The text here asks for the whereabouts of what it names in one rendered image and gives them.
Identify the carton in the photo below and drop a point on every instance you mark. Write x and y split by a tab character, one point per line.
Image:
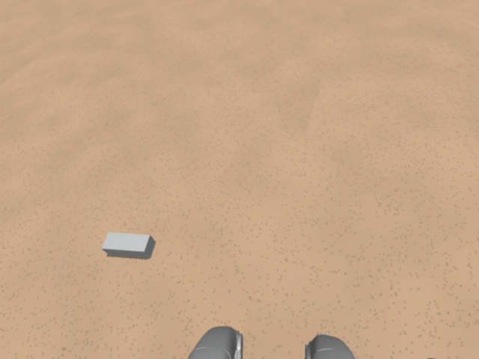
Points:
129	245

